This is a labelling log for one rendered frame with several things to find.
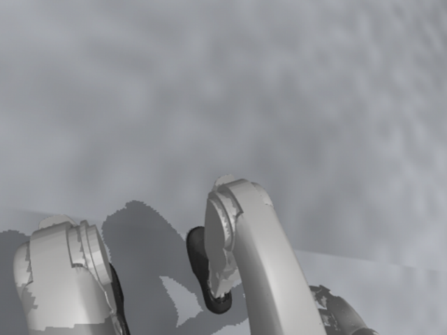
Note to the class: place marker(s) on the left robot foot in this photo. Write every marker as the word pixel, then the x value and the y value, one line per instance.
pixel 119 300

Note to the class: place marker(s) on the right robot hand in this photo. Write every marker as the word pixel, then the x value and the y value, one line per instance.
pixel 341 317

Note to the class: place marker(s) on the right robot foot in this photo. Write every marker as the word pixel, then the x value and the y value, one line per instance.
pixel 199 264

